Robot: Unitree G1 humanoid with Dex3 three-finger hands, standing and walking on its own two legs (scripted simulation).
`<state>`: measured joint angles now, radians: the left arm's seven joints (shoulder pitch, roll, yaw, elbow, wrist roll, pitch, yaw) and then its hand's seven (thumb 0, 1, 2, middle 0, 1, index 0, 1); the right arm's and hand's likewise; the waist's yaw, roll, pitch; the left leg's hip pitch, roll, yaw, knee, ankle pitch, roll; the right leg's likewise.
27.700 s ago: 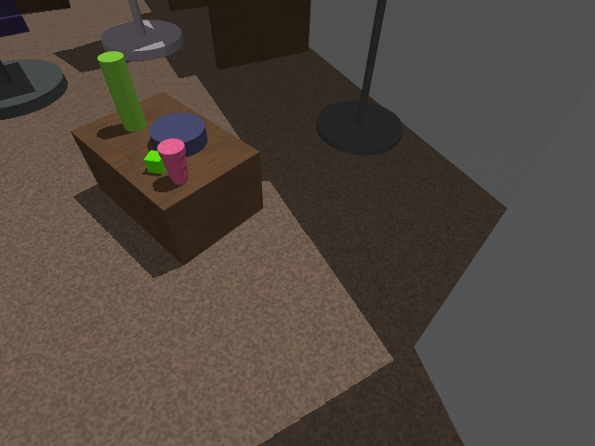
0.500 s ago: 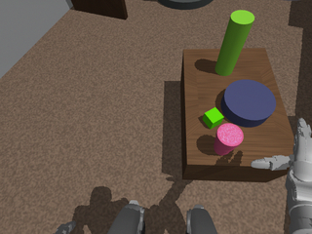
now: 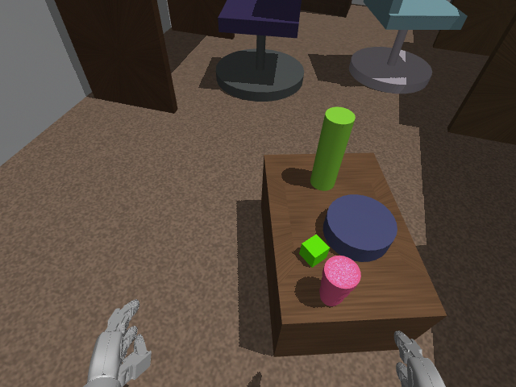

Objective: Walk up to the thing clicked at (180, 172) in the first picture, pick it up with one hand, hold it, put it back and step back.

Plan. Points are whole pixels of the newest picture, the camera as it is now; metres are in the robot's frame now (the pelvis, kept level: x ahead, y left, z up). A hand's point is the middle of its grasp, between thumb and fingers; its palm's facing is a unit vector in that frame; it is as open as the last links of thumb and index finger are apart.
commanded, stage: home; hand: right
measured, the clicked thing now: (335, 284) +0.44 -0.21 -0.31
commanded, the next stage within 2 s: none
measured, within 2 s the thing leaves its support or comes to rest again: neither
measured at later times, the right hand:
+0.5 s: hand (381, 384) +0.16 -0.18 -0.05, palm faces +0.03 +0.98 -0.21, open 17.6 cm
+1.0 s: hand (388, 386) +0.16 -0.19 -0.05, palm faces +0.03 +0.98 -0.21, open 17.7 cm
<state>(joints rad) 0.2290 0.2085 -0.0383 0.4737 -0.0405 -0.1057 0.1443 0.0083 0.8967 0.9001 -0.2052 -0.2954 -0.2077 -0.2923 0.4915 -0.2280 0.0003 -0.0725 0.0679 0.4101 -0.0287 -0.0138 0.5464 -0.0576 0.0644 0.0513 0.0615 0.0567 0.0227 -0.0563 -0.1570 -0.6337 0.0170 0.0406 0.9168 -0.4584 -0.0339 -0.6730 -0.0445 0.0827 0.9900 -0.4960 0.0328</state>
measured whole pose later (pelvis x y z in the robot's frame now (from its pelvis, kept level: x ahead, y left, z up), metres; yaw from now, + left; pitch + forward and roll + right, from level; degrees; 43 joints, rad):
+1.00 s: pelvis +0.00 -0.01 -0.01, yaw +0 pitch +10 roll +3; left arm 0.27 0.21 -0.02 0.51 -0.01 -0.22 0.16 0.01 0.90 0.90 -0.21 -0.30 -0.21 -0.30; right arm 0.50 -0.23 -0.03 -0.17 0.04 0.48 -0.01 -0.01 0.59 -0.02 0.05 0.04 0.05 0.05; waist 0.03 -0.05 -0.16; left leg -0.67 0.02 0.03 0.96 -0.47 -0.04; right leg -0.71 -0.04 0.08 1.04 -0.52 0.03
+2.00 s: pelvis +0.00 +0.00 -0.01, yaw +0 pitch +11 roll +3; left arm 0.28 0.22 -0.02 0.53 -0.01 -0.22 0.17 0.01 0.90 0.90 -0.21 -0.30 -0.21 -0.30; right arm 0.51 -0.23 -0.03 -0.16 0.05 0.47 -0.01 -0.01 0.56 -0.05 0.06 0.05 0.06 0.05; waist 0.04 -0.05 -0.16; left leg -0.67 0.02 0.04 0.96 -0.48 -0.04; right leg -0.70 -0.04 0.08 1.03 -0.52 0.03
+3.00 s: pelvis -0.02 +0.00 +0.06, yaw +0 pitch -4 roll +0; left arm 0.14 0.32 0.03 1.16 0.02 0.00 0.00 0.00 0.90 0.90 -0.20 -0.30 -0.21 -0.30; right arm 0.18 -0.31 -0.01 1.11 -0.03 -0.02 -0.02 0.00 -0.84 -0.89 0.21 0.30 0.20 0.30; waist 0.00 -0.01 0.07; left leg -0.14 0.05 0.02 0.41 -0.21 -0.03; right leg -0.13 -0.02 0.04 0.40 -0.20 0.03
